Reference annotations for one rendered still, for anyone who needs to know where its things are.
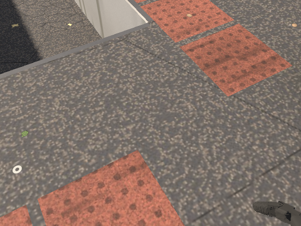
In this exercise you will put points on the robot right hand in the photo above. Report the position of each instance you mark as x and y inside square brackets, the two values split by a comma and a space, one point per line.
[279, 210]

